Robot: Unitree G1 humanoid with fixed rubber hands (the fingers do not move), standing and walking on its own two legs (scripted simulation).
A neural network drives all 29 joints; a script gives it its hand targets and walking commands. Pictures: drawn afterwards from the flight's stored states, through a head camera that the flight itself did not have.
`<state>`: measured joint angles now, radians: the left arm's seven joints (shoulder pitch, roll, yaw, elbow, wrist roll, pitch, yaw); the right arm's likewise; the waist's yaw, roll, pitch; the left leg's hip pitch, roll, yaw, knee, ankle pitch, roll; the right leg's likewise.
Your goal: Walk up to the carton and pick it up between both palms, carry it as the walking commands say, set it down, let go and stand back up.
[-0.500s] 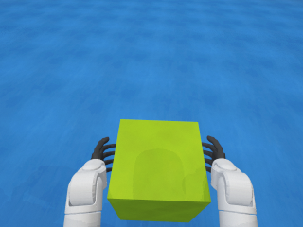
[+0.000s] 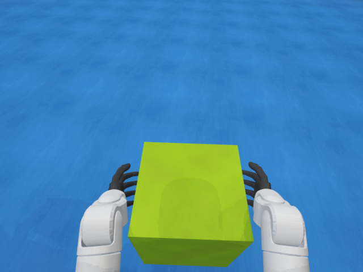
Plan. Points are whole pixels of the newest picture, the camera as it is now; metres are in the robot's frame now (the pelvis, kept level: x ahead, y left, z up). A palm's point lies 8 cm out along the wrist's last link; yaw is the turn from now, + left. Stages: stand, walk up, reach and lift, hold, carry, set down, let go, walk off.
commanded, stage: carry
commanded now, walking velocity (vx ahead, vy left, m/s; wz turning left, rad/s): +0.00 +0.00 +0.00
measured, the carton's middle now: (187, 208) +0.29 +0.00 -0.01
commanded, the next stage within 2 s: hold in 0.04 s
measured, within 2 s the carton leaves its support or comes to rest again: neither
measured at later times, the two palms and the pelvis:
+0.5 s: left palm (121, 191) +0.29 +0.15 +0.06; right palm (254, 183) +0.31 -0.15 +0.07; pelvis +0.01 -0.02 +0.02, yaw +4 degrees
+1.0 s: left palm (123, 202) +0.31 +0.16 -0.02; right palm (240, 197) +0.33 -0.13 -0.02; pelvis +0.01 +0.00 +0.00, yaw +2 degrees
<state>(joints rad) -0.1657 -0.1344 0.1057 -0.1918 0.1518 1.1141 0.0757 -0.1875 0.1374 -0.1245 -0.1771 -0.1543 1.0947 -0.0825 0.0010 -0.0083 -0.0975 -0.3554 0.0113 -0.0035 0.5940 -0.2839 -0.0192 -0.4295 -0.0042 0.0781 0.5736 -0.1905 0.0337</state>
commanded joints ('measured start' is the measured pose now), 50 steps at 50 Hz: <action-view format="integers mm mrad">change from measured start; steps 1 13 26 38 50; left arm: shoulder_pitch -511 -648 -682 -703 -700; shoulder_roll -893 -977 -906 -906 -948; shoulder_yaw -643 -551 -314 -314 -300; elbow -118 242 506 543 673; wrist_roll -380 -198 -94 -77 -31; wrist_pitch -31 -451 -475 -597 -754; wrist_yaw -241 -289 -357 -355 -303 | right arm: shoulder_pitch -466 -597 -576 -582 -630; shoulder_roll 889 939 1045 995 941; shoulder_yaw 651 580 384 328 305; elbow -90 241 537 589 699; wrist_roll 378 175 101 60 3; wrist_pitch -13 -411 -408 -546 -719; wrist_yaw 247 329 336 325 326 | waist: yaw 2 -11 20 -13 -3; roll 0 20 -11 4 41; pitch -267 -224 -77 -177 -365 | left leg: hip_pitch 71 246 170 73 -21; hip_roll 88 -105 -113 -118 -108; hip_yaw -53 -76 -39 -45 -65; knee -102 -255 -302 -217 -72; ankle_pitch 71 149 86 102 276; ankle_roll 38 14 56 33 5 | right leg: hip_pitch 130 469 525 414 170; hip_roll -84 116 83 94 118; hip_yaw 41 -44 -20 -23 -36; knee -76 -183 -274 -172 -12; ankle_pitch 70 121 105 126 186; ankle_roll -43 -25 -8 -23 -45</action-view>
